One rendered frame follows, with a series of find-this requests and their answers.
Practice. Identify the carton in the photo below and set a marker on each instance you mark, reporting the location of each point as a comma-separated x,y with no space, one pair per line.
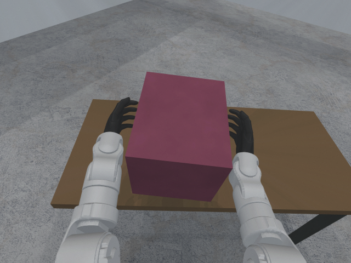
179,145

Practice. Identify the right robot forearm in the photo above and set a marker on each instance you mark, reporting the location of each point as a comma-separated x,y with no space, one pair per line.
258,222

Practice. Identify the left robot upper arm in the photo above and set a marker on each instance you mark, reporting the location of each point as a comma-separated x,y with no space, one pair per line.
97,247

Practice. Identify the right robot upper arm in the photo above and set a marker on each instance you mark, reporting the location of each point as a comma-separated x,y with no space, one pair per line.
272,253

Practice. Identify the left robot hand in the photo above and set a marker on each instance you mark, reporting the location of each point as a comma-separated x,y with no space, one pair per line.
114,123

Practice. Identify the right robot hand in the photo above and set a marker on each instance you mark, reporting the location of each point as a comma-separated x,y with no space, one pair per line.
244,134

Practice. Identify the left robot forearm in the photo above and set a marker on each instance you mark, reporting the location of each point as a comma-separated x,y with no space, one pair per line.
97,210

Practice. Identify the table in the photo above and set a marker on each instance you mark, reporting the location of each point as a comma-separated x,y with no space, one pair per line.
303,171

